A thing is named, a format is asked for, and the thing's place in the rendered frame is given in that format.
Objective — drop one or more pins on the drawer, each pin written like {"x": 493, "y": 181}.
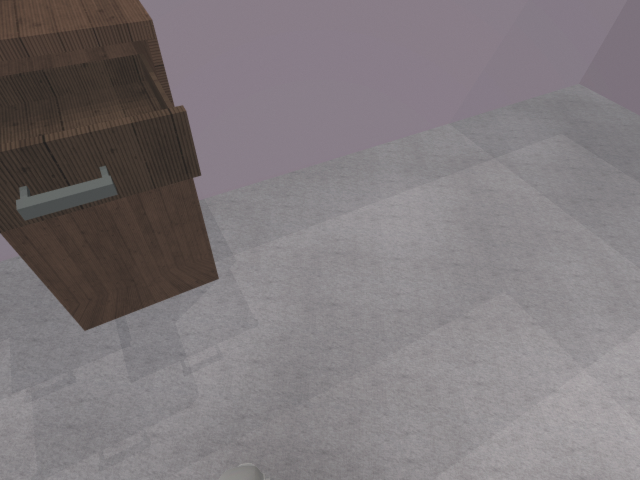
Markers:
{"x": 59, "y": 125}

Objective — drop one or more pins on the cabinet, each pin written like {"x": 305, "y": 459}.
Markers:
{"x": 112, "y": 259}

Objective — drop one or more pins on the handle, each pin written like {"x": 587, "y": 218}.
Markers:
{"x": 30, "y": 207}

